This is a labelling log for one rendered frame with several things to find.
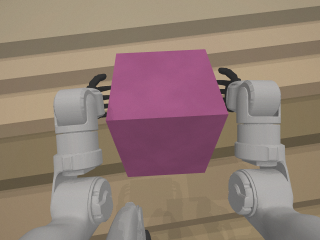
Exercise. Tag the robot right forearm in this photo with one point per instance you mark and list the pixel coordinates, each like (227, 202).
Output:
(257, 104)

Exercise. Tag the left robot thigh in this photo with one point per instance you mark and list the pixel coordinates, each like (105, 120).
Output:
(126, 223)

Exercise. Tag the right robot upper arm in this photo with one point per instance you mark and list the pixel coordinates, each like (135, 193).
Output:
(264, 197)

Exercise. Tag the robot right hand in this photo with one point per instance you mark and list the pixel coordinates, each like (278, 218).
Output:
(231, 75)

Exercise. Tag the left robot upper arm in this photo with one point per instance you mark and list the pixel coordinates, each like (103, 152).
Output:
(79, 206)

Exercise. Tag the robot left hand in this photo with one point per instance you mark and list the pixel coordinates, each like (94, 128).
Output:
(93, 83)

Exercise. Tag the robot left shin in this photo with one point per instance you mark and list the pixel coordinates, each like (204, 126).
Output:
(140, 235)

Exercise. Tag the robot left forearm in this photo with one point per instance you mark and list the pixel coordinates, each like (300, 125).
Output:
(76, 113)

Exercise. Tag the carton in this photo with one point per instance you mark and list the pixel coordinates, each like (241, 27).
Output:
(165, 112)

